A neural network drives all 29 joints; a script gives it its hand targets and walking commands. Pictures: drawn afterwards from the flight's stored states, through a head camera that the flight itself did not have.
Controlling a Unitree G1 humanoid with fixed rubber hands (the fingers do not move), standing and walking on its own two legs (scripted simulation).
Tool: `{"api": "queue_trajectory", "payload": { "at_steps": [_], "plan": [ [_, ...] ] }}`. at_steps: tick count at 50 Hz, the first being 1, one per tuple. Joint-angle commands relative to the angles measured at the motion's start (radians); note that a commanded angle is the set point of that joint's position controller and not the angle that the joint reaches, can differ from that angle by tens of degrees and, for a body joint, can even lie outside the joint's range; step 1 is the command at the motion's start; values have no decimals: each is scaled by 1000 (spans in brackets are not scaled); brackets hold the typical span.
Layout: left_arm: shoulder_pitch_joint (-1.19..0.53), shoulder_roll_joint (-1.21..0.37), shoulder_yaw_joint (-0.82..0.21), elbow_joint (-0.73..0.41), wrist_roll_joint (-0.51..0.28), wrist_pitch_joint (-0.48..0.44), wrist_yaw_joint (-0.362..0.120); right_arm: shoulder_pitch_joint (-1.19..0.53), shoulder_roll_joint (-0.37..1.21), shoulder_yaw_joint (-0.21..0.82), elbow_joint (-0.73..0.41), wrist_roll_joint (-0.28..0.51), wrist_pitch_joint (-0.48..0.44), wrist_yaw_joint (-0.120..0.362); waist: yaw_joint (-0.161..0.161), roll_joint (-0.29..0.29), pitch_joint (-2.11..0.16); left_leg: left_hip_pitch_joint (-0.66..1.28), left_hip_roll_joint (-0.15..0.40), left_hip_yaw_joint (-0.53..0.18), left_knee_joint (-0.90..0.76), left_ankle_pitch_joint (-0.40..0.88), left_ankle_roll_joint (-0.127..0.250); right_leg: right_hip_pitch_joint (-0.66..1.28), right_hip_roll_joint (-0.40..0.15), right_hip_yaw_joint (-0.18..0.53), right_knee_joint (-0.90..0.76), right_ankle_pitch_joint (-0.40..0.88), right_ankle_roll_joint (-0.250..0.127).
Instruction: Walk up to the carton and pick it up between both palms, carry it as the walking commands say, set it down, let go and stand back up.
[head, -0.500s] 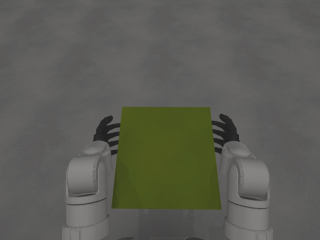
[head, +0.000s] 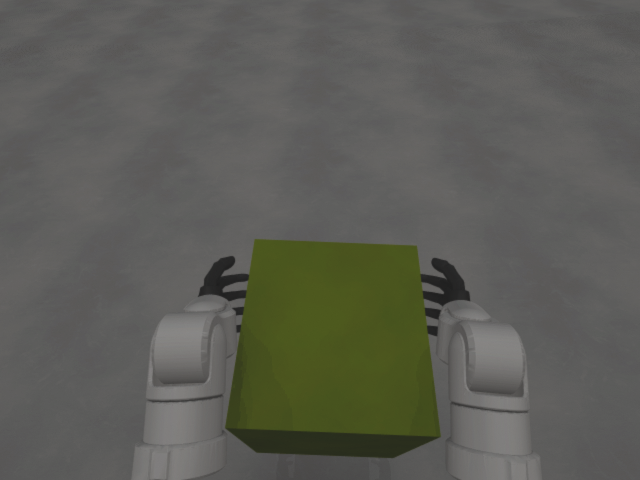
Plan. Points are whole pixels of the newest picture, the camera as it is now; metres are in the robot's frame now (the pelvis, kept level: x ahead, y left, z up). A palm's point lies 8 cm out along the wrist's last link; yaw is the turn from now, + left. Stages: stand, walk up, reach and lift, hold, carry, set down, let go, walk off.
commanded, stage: carry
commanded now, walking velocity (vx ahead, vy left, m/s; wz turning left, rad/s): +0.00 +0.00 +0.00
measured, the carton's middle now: (329, 358) +0.28 +0.00 -0.01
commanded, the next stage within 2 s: none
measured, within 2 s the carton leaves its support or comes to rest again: neither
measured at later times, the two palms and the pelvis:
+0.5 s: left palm (158, 435) +0.15 +0.15 +0.10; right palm (454, 410) +0.17 -0.12 +0.10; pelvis -0.13 +0.01 +0.00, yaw +1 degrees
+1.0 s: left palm (192, 455) +0.14 +0.12 +0.08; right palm (496, 461) +0.13 -0.15 +0.08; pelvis -0.16 +0.00 +0.00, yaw +1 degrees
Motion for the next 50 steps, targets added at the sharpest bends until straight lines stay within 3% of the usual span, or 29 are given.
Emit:
{"api": "queue_trajectory", "payload": {
  "at_steps": [1,2,3,6,8,9,10,12,15,17,18,20,22,23,24,27,28,29,31,32,35,36,39,40,42,45,46,48,50],
  "plan": [
    [-512,-1039,-631,-106,-448,-35,-368,-618,1074,736,-114,559,-3,292,8,-132,-227,20,4,-21,186,-134,14,15,-331,200,-214,373,-69],
    [-487,-1015,-620,-76,-430,-34,-358,-619,1077,740,-98,569,-3,295,1,-187,-264,24,-12,-21,222,-95,17,40,-279,135,-180,424,-53],
    [-421,-970,-584,-46,-398,-29,-356,-572,1055,740,-81,569,6,295,13,-255,-231,5,-29,-12,232,-99,9,7,-277,159,-213,261,-64],
    [-450,-961,-566,-9,-379,-30,-359,-570,1062,733,3,565,29,299,13,-223,-206,-34,-38,-19,170,-124,-17,18,-271,175,-238,151,-78],
    [-422,-997,-560,20,-391,-32,-357,-585,1044,713,20,567,32,292,20,-196,-256,-4,-62,-16,129,-154,-8,87,-267,214,-210,296,-84],
    [-419,-989,-551,57,-377,-33,-355,-558,1059,699,60,564,32,290,18,-268,-256,15,-54,-35,122,-167,-8,69,-315,262,-232,282,-79],
    [-429,-984,-560,52,-364,-40,-354,-596,1043,681,31,548,28,291,15,-191,-277,67,-81,-3,1,-115,-8,88,-276,203,-183,419,-76],
    [-488,-997,-565,48,-386,-31,-362,-635,1101,685,61,562,36,297,15,-231,-267,170,-60,-4,-129,32,-6,8,-221,149,-198,252,-38],
    [-546,-1043,-594,24,-427,-35,-361,-597,1118,639,119,534,33,300,21,-126,-351,303,19,-64,-150,129,9,-7,-176,154,-162,372,23],
    [-601,-1041,-628,-49,-465,-38,-374,-519,1116,605,126,511,5,294,11,3,-336,197,11,-62,-143,40,27,52,-184,148,-191,122,16],
    [-618,-1028,-633,-48,-461,-40,-373,-553,1134,623,99,504,-3,285,9,-26,-303,159,3,-47,-167,-94,35,-11,-172,161,-259,-91,26],
    [-667,-1033,-629,-63,-485,-38,-375,-626,1134,617,23,522,-10,278,4,-28,-296,159,21,-78,-186,-99,48,-18,-152,126,-239,-33,33],
    [-648,-1012,-639,-95,-496,-22,-377,-593,1142,640,-12,528,-4,272,0,-34,-260,175,-7,-54,-187,-167,57,-120,-188,184,-301,-220,36],
    [-573,-1017,-643,-23,-479,-4,-372,-582,1104,631,3,514,6,262,-4,-28,-225,127,27,-114,-273,-358,84,-153,-136,120,-267,-258,67],
    [-581,-1024,-660,-81,-499,6,-374,-564,1081,642,-47,518,13,264,-2,76,-249,84,65,-200,-306,-353,91,-91,-108,91,-184,-82,81],
    [-529,-1012,-620,18,-459,4,-365,-516,1082,619,36,493,20,277,9,22,-275,60,103,-173,-289,-129,81,-12,-61,12,-70,178,60],
    [-522,-1036,-615,13,-465,5,-368,-518,1077,642,37,529,21,280,8,72,-321,2,119,-194,-327,-194,98,60,-56,12,21,96,55],
    [-539,-1053,-618,25,-467,2,-371,-569,1087,650,23,529,20,281,23,28,-300,-7,119,-143,-298,-176,94,43,-69,23,-18,112,45],
    [-563,-1008,-595,54,-436,-3,-378,-569,1080,642,53,507,19,295,13,69,-222,-240,168,-261,-450,-466,149,82,8,-25,240,-36,51],
    [-526,-1013,-602,58,-441,-9,-374,-608,1088,627,58,513,22,290,18,153,-214,-137,159,-207,-395,-360,122,35,-37,8,121,-13,43],
    [-580,-1028,-609,34,-458,-10,-369,-587,1101,624,58,520,14,284,18,47,-247,-32,84,-124,-233,-120,87,52,-87,34,-72,71,45],
    [-597,-1030,-603,34,-450,-11,-369,-571,1105,628,79,505,16,287,15,-82,-230,-48,30,-92,-186,-84,54,37,-127,85,-116,71,29],
    [-497,-1021,-555,101,-428,-17,-380,-636,1062,648,40,515,8,268,11,-241,-189,121,-105,17,50,-159,56,-261,-276,300,-432,-560,5],
    [-526,-1005,-498,180,-384,-36,-385,-637,1047,591,92,459,-20,265,3,-191,-238,177,-79,-17,38,-80,65,-201,-265,260,-394,-424,3],
    [-525,-1048,-585,48,-448,-31,-384,-742,1089,702,-95,547,-6,266,5,-208,-282,206,-120,49,128,-90,82,-240,-243,238,-428,-362,22],
    [-530,-998,-526,67,-396,-58,-368,-544,1070,618,102,502,-11,273,2,-174,-376,185,-71,-24,2,-40,94,-72,-216,160,-313,-186,12],
    [-493,-1017,-602,28,-416,-41,-365,-639,1099,679,-40,546,0,274,10,-162,-330,199,-102,33,-65,-86,85,-126,-211,164,-316,-221,13],
    [-443,-969,-485,179,-333,-62,-362,-560,1071,596,143,467,-16,283,14,-94,-335,121,42,-179,-233,-145,111,-70,-145,111,-199,-50,46],
    [-503,-1029,-625,-73,-433,-58,-361,-621,1101,689,-80,564,-5,289,30,2,-316,2,49,-160,-257,-185,71,8,-137,110,-159,48,36]
  ]
}}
